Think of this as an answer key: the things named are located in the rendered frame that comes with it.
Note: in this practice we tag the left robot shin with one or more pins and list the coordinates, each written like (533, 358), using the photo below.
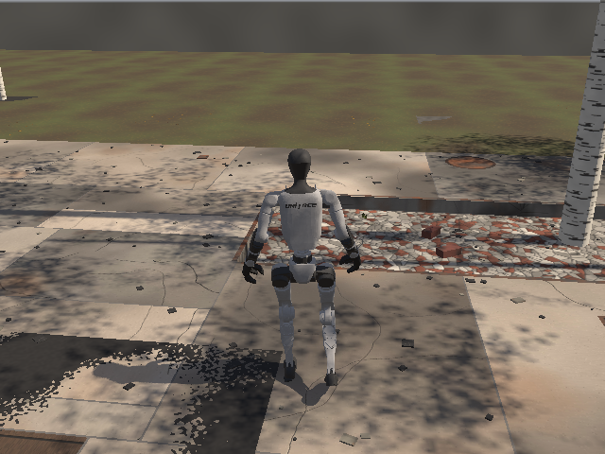
(287, 337)

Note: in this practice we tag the left robot forearm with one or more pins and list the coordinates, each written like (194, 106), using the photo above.
(254, 251)

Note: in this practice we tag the robot right hand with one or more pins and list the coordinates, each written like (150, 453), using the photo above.
(347, 259)

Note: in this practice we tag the robot left upper arm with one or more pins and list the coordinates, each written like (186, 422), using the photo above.
(271, 200)

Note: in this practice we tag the robot left hand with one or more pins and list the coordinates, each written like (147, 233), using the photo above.
(247, 270)

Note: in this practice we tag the right robot forearm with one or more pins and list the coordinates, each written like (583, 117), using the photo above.
(349, 245)

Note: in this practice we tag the robot right upper arm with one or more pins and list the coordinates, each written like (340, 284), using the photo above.
(329, 197)

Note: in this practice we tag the humanoid robot head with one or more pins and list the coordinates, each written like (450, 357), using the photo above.
(299, 162)

